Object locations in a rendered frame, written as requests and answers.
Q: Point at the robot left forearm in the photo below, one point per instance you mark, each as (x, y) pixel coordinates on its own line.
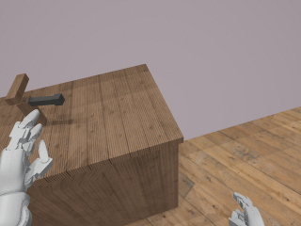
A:
(13, 209)

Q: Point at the robot left hand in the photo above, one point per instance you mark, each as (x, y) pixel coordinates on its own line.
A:
(14, 162)

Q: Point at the tap lever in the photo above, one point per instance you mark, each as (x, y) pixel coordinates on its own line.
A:
(56, 99)

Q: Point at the robot right hand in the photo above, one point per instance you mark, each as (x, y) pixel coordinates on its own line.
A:
(251, 215)

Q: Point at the counter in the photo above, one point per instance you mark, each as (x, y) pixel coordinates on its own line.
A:
(114, 145)

